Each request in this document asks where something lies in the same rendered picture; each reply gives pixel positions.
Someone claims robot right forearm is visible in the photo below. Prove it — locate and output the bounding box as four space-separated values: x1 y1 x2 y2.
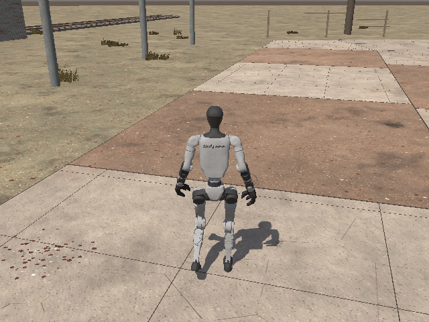
241 163 255 192

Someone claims right robot hand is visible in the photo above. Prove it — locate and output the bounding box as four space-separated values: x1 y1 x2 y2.
241 189 257 206

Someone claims robot left forearm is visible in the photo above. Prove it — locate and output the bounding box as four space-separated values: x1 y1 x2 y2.
176 161 189 186

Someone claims left robot hand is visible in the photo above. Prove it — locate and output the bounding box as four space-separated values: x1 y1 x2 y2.
175 184 190 197

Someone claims left robot upper arm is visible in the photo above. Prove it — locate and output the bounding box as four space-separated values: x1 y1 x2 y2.
182 135 201 172

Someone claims robot right foot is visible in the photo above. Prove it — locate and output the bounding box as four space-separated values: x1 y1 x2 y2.
223 256 233 272

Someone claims right robot upper arm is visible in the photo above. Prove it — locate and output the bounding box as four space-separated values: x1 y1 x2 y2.
229 135 247 173

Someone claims humanoid robot head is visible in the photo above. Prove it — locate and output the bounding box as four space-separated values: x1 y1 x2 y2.
203 106 226 138

